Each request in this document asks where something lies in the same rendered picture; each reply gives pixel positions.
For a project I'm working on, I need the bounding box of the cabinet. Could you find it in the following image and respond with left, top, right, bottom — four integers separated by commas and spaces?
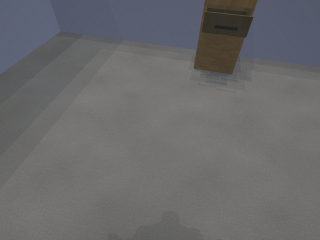
193, 0, 258, 75

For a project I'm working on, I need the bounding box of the drawer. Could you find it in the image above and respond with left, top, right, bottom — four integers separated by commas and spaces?
202, 7, 253, 38

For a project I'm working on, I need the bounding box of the handle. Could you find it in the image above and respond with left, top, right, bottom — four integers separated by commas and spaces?
214, 23, 238, 31

